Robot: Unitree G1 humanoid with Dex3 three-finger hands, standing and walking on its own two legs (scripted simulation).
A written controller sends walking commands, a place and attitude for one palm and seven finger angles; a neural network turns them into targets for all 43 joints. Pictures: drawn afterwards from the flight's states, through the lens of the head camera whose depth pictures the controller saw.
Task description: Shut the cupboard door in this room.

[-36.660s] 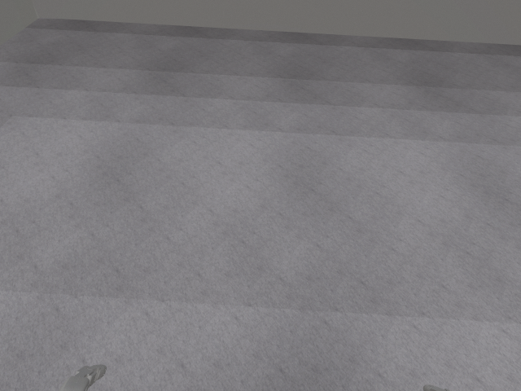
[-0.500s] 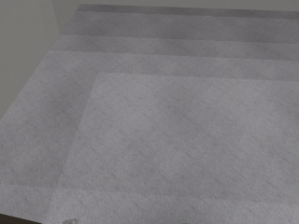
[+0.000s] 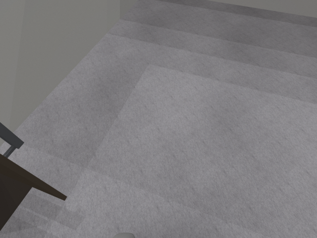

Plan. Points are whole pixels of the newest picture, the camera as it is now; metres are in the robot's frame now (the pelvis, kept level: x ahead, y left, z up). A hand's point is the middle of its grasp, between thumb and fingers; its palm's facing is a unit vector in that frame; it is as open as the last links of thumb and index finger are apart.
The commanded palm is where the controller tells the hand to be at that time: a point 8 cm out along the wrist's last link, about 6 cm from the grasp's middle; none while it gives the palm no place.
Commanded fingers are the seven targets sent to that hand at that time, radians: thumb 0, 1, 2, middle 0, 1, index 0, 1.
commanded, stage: turn or walk to find it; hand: left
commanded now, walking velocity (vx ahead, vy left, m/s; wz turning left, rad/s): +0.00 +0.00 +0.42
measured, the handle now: out of the picture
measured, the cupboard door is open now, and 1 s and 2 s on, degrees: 90 90 90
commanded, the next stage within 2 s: stand and wait in 1.46 s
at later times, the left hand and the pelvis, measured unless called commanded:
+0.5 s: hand out of the picture +0.09 +0.22 -0.15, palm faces +0.18 -0.95 -0.25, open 7.4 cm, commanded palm none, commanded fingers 0.00 0.90 0.90 -0.20 -0.30 -0.20 -0.30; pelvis +0.01 +0.00 +0.00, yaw +11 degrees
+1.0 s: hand out of the picture -0.08 +0.18 -0.17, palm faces +0.47 -0.85 -0.25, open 7.4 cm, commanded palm none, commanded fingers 0.00 0.90 0.90 -0.20 -0.30 -0.20 -0.30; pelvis -0.01 -0.01 +0.00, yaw +26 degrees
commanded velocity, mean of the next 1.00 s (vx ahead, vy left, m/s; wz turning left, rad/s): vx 0.00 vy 0.00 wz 0.42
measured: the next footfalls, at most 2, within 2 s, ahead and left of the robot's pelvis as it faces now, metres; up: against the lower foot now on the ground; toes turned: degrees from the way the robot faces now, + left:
left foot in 0.06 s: +0.02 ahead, +0.13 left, +0.00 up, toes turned +6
right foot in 0.54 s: +0.07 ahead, -0.10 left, +0.00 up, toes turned +7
